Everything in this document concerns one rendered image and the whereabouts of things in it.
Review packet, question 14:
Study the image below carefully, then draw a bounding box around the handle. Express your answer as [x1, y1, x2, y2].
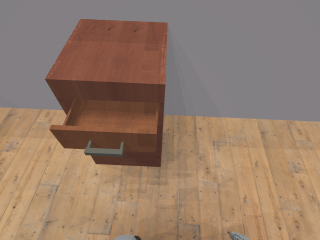
[84, 140, 124, 157]

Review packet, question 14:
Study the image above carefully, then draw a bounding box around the cabinet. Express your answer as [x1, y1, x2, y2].
[45, 19, 168, 167]

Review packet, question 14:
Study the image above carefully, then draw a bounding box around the drawer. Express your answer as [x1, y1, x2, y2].
[49, 99, 159, 153]

